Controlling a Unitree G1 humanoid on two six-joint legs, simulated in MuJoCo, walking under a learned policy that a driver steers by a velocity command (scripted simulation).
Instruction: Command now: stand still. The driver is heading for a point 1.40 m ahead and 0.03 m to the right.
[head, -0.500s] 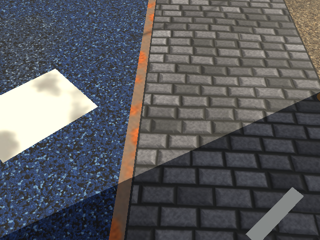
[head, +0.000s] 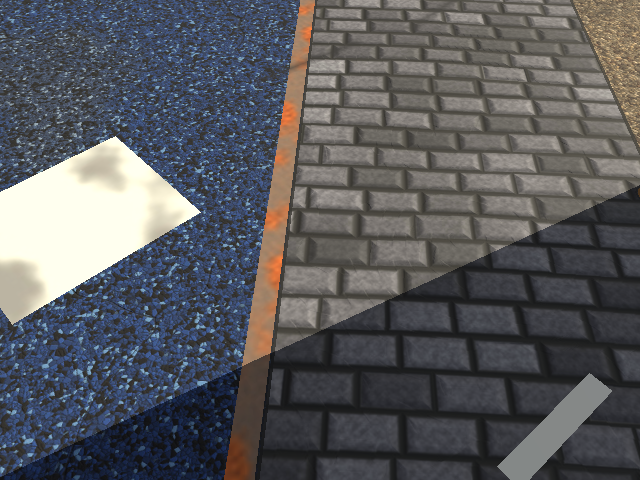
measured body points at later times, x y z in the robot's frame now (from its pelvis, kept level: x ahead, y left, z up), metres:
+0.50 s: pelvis +0.11 -0.09 +0.00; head +0.12 -0.10 +0.45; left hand +0.15 +0.17 -0.14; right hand +0.19 -0.35 -0.15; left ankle +0.05 +0.06 -0.66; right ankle +0.10 -0.17 -0.74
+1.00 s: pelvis +0.49 -0.06 -0.01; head +0.52 -0.06 +0.43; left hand +0.52 +0.20 -0.16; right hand +0.56 -0.33 -0.15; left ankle +0.54 +0.00 -0.74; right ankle +0.33 -0.19 -0.62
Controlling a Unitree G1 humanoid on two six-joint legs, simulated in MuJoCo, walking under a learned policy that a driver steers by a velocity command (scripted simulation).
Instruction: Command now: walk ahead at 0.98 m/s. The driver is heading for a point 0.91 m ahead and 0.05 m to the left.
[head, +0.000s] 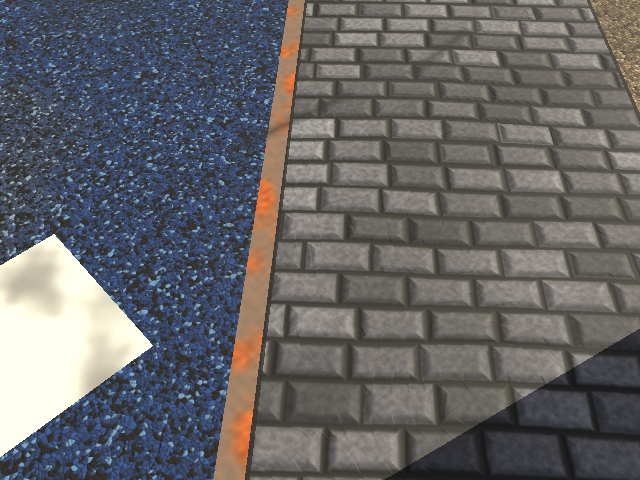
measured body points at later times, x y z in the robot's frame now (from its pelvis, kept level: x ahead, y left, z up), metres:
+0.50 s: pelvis +0.49 -0.02 +0.01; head +0.51 -0.01 +0.46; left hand +0.52 +0.26 -0.13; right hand +0.55 -0.28 -0.12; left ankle +0.37 +0.11 -0.61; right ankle +0.51 -0.08 -0.73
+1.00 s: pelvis +0.92 +0.03 +0.01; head +0.96 +0.04 +0.46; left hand +1.04 +0.30 -0.11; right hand +0.98 -0.23 -0.12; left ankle +0.97 +0.10 -0.73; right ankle +0.92 -0.12 -0.64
